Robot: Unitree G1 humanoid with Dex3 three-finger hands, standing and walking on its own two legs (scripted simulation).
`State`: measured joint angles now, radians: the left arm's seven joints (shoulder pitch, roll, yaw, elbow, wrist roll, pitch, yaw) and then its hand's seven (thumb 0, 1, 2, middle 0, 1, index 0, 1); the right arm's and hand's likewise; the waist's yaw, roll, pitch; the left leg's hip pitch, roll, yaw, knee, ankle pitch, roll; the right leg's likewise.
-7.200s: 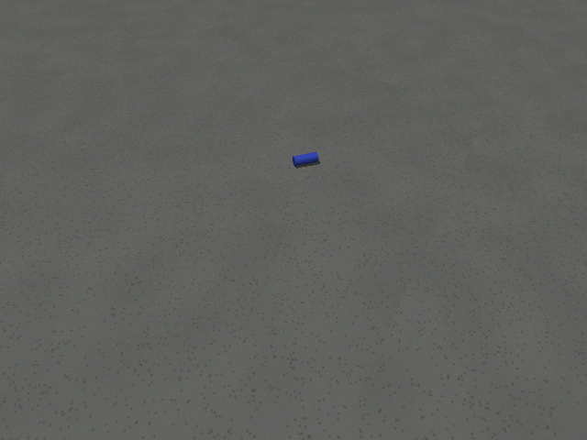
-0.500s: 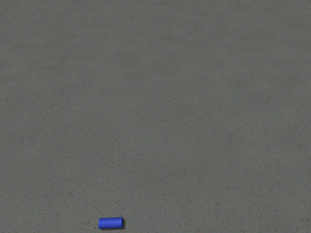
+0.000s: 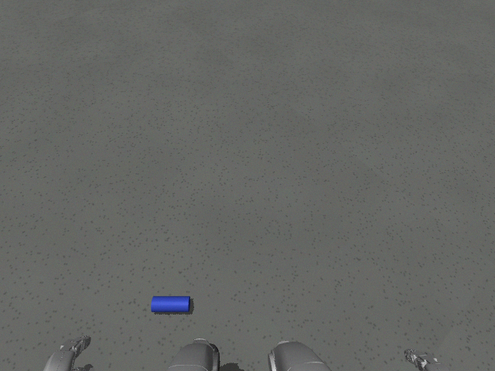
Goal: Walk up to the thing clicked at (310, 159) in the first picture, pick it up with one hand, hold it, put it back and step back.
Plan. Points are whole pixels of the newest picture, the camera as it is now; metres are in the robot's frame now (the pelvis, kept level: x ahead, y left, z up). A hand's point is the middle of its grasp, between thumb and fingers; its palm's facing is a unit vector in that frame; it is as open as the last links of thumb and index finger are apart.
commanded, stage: walk up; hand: left
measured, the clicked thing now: (171, 304) +0.37 +0.24 -0.73
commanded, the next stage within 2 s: none
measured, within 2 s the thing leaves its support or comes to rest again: neither
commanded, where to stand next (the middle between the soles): -0.01 +0.00 m, yaw +0 degrees
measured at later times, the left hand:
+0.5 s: hand out of the picture -0.04 +0.27 -0.12, palm faces +0.01 -0.92 -0.40, open 7.4 cm
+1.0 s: hand out of the picture +0.08 +0.25 -0.14, palm faces +0.00 -0.90 -0.44, open 7.4 cm
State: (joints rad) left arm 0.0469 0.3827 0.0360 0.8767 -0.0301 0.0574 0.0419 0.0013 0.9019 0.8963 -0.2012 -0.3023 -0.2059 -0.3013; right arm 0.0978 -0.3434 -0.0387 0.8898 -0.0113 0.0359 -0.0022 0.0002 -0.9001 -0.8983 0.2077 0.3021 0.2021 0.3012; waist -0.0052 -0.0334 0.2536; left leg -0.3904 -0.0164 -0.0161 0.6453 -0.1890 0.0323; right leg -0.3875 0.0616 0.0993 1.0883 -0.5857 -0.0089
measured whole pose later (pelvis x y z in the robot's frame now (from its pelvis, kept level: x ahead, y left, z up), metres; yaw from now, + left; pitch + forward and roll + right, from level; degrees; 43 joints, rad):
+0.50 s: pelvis -0.06 +0.00 +0.02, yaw +0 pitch -2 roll +0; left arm 0.33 0.36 0.08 0.92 0.05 0.00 -0.03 0.00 0.90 0.90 -0.20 -0.30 -0.21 -0.30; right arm 0.30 -0.41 -0.05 0.95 -0.01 0.02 0.03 0.00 -0.90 -0.90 0.21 0.30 0.20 0.30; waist 0.04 0.03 0.07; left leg -0.33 -0.02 -0.01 0.76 -0.45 0.00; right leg -0.11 -0.02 -0.02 0.50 -0.36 -0.02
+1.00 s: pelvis -0.02 -0.02 -0.01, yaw +0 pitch -5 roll +1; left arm 0.18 0.38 0.05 0.89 0.00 -0.01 0.02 0.00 0.90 0.90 -0.20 -0.30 -0.21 -0.30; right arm 0.23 -0.40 -0.05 0.81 0.01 0.05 0.01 0.00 -0.90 -0.90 0.21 0.30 0.20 0.30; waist -0.03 0.02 0.17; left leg -0.22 0.01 0.01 0.75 -0.43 0.01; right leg -0.40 -0.03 -0.03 0.63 -0.15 -0.02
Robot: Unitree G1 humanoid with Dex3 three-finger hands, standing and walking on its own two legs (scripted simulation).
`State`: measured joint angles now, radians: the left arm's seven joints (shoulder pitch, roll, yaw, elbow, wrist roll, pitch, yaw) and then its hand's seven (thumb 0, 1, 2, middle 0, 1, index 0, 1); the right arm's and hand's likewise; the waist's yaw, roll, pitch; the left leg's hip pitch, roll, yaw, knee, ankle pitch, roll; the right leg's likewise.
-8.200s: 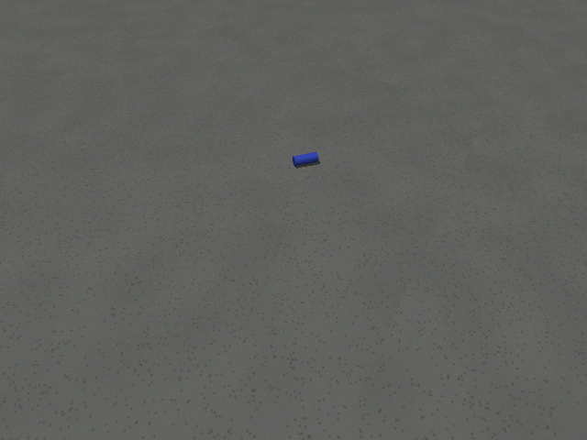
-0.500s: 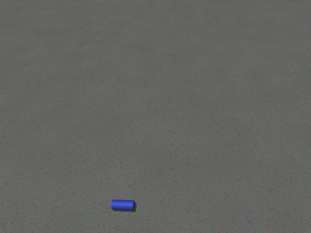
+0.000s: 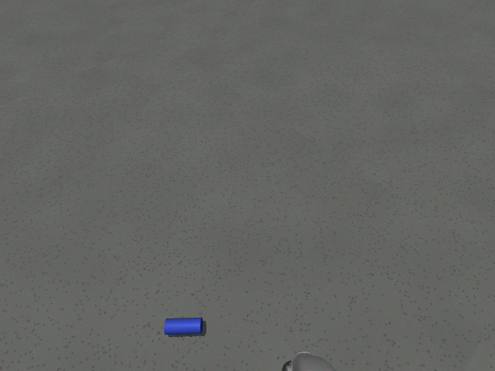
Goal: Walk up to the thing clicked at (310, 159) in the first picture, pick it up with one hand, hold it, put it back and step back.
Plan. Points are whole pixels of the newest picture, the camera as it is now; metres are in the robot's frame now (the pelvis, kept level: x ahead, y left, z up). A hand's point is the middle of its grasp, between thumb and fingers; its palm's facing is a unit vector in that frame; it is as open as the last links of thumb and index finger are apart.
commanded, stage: walk up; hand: left
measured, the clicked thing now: (183, 326) +0.39 +0.27 -0.72
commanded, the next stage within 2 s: none
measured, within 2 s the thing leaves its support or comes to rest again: neither
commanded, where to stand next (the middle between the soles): +0.01 +0.02 m, yaw +0 degrees
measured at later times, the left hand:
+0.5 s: hand out of the picture +0.00 +0.28 -0.14, palm faces +0.09 -0.94 -0.34, open 7.4 cm
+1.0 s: hand out of the picture -0.04 +0.27 -0.12, palm faces -0.01 -0.93 -0.37, open 7.4 cm
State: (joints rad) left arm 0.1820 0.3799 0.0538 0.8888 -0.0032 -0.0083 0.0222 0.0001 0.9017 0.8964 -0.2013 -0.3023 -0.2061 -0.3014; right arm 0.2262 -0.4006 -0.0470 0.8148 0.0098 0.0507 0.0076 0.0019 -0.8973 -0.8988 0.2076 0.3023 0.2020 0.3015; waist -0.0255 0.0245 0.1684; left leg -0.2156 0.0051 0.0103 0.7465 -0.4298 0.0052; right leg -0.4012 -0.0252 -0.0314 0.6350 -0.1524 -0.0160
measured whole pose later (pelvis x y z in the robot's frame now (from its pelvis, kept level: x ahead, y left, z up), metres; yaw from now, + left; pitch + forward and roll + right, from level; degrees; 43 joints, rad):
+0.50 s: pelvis -0.09 +0.01 +0.02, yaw +4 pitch -3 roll -2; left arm 0.17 0.40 0.08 0.89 -0.01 0.07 0.01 0.00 0.90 0.90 -0.20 -0.30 -0.21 -0.30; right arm 0.34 -0.39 -0.04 0.95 -0.05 0.05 0.00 0.00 -0.90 -0.90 0.21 0.30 0.20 0.30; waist -0.03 -0.05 0.09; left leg -0.22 0.02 0.01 0.61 -0.34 0.03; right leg -0.56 0.09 0.14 1.15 -0.39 -0.02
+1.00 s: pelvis -0.15 +0.02 +0.02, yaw +0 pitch -4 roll +0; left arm 0.13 0.36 0.01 1.00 0.01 -0.03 0.00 0.00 0.90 0.90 -0.20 -0.30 -0.21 -0.30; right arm 0.14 -0.32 0.00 1.00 -0.01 0.00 0.03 0.00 -0.90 -0.90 0.21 0.30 0.20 0.30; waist 0.00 0.02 0.05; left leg -0.24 0.01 0.04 0.54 -0.24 0.02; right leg -0.18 -0.02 0.03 0.54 -0.29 0.02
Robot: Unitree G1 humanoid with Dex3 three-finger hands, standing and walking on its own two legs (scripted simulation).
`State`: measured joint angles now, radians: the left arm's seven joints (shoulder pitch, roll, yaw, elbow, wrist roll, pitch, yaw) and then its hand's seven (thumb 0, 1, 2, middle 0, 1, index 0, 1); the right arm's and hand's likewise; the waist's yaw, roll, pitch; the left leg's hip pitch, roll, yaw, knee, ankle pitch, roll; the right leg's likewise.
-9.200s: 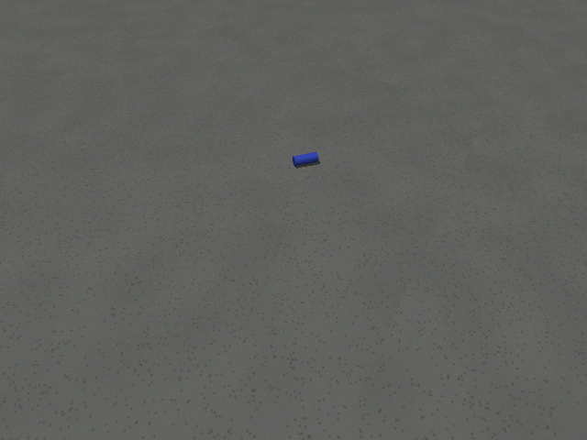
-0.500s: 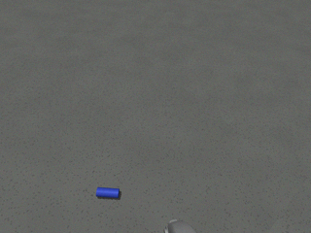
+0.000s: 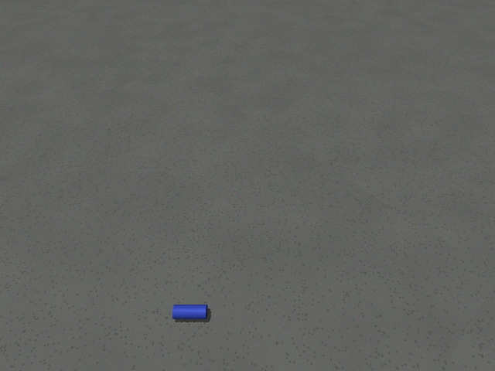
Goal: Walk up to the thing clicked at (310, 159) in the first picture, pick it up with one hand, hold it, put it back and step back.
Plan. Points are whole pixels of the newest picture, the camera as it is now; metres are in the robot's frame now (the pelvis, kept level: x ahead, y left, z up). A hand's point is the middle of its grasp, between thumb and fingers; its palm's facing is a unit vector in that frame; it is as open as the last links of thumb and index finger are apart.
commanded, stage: walk up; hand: left
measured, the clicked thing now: (190, 311) +0.54 +0.25 -0.74
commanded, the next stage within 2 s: none
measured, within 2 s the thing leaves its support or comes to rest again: neither
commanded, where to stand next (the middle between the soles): +0.15 +0.01 m, yaw +0 degrees
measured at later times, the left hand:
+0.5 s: hand out of the picture +0.07 +0.25 -0.15, palm faces -0.03 -0.94 -0.33, open 7.4 cm
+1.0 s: hand out of the picture +0.11 +0.26 -0.14, palm faces -0.02 -0.93 -0.37, open 7.4 cm
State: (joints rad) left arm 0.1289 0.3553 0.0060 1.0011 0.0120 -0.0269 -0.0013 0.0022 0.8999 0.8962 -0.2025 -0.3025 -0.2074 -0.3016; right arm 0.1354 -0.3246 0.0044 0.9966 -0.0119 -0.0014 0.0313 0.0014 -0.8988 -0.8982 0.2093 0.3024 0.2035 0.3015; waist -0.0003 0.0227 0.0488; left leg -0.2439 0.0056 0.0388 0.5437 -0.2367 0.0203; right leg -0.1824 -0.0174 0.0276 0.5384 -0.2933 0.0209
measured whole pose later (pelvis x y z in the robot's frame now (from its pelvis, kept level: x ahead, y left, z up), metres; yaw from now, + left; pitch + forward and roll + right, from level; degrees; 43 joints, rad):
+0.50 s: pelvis +0.01 +0.00 +0.01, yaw +0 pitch -2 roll -1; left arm 0.13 0.35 0.00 1.15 0.01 -0.02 0.00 0.00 0.90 0.90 -0.20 -0.30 -0.21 -0.30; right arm 0.11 -0.35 -0.01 1.13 -0.01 -0.01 0.02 0.00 -0.90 -0.90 0.21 0.30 0.20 0.30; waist 0.00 0.00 0.05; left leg -0.18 0.01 0.04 0.39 -0.17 0.02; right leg -0.11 -0.02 0.02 0.35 -0.21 0.03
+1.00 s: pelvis +0.03 +0.00 +0.01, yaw +0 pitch -2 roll -1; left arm 0.14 0.34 0.03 1.11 0.04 -0.06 0.01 0.00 0.90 0.90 -0.20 -0.30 -0.21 -0.30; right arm 0.11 -0.38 -0.05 1.08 -0.05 0.03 0.05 0.00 -0.90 -0.90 0.21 0.30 0.20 0.30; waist 0.00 0.04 0.03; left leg -0.23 0.01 0.02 0.57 -0.36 0.03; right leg -0.08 0.00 0.02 0.37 -0.25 0.02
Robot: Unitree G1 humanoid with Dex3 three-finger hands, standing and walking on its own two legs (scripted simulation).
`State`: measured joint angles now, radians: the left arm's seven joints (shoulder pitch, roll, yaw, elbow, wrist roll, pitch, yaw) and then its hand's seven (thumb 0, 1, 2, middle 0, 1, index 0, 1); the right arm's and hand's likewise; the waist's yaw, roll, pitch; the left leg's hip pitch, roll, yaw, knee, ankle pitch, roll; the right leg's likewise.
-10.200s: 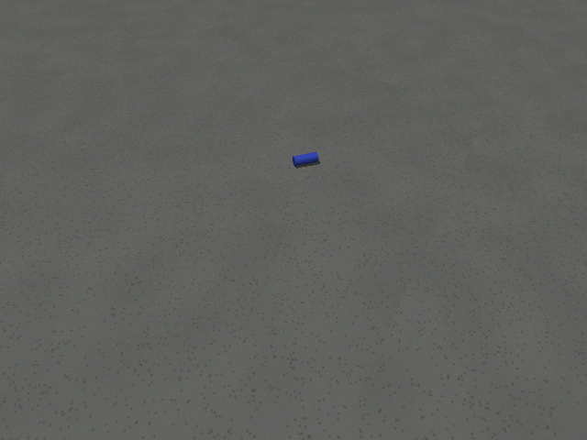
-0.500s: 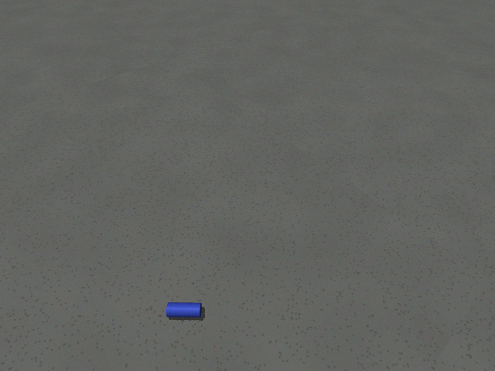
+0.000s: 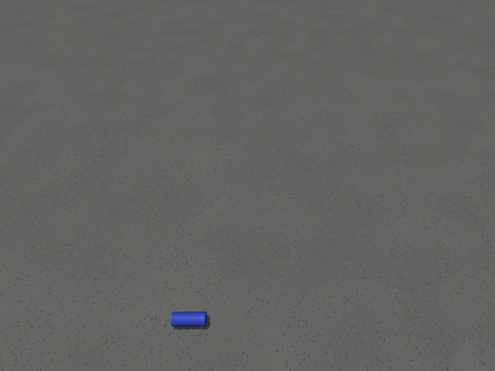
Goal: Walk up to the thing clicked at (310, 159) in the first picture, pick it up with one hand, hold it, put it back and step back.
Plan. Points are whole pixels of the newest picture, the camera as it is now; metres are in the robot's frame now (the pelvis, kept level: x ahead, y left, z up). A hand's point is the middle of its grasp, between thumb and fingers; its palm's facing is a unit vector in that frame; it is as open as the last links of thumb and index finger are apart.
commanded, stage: walk up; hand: left
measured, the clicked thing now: (189, 318) +0.50 +0.25 -0.75
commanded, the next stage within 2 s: none
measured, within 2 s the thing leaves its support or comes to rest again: neither
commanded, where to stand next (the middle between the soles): +0.12 +0.00 m, yaw +0 degrees
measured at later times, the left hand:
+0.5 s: hand out of the picture +0.10 +0.34 -0.20, palm faces -0.12 -0.93 -0.34, open 7.4 cm
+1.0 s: hand out of the picture -0.01 +0.25 -0.13, palm faces +0.00 -0.88 -0.47, open 7.4 cm
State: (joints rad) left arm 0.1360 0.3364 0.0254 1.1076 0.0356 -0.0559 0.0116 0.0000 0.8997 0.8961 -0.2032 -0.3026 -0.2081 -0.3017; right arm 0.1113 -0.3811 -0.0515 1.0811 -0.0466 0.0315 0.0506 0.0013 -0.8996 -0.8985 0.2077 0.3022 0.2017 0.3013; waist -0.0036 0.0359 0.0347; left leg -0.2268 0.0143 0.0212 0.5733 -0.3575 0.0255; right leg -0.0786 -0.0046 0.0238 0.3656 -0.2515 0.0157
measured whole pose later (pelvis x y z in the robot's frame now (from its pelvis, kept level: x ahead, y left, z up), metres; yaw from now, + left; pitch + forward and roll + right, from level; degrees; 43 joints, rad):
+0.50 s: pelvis +0.00 +0.05 -0.03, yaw -5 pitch -2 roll +0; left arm 0.19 0.48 0.11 0.82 0.04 0.12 -0.06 0.00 0.90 0.90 -0.20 -0.30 -0.20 -0.30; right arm 0.19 -0.39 -0.07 0.85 -0.02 -0.03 -0.07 0.00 -0.89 -0.90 0.21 0.30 0.21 0.30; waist 0.03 -0.13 0.20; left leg -0.47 0.10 0.08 0.70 -0.20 -0.01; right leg -0.50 0.04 0.22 1.28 -0.45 0.02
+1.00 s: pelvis -0.03 -0.04 -0.01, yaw -2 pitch -2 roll -1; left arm 0.41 0.38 0.09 0.86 0.03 -0.05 0.00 0.00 0.90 0.90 -0.21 -0.30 -0.21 -0.30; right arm 0.37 -0.47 -0.07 0.88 -0.04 0.03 0.03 0.00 -0.90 -0.90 0.21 0.30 0.20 0.30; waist 0.02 0.09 0.04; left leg -0.52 -0.05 -0.14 1.11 -0.29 -0.01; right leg -0.17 -0.02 -0.08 0.58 -0.38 0.00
